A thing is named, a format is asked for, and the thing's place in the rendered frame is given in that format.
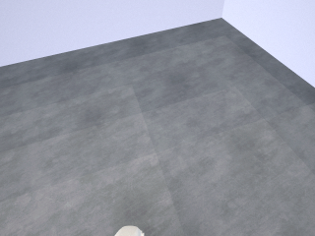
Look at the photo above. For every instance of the robot left thigh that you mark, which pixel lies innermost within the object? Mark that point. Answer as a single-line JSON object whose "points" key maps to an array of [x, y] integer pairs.
{"points": [[130, 230]]}

